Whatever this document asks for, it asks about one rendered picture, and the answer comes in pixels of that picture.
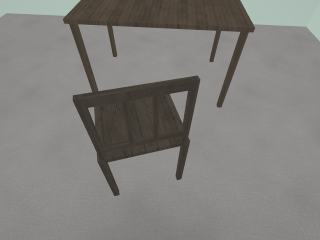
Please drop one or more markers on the table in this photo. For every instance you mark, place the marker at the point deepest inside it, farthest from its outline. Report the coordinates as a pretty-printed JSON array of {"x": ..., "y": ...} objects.
[{"x": 209, "y": 15}]

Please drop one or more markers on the chair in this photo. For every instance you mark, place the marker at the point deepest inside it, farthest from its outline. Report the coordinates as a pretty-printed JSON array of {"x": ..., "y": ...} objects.
[{"x": 136, "y": 120}]

